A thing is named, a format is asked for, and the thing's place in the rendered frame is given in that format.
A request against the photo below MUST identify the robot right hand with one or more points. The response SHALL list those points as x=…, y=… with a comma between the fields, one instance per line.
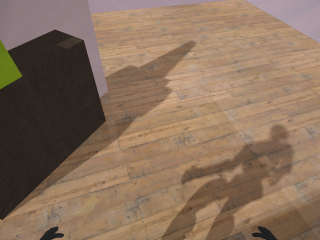
x=266, y=234

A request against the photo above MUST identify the carton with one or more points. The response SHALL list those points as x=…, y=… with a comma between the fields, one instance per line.
x=8, y=69

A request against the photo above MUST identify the robot left hand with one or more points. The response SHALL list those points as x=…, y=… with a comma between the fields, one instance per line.
x=50, y=234

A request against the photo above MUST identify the pedestal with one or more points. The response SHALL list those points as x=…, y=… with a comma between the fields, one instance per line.
x=46, y=114

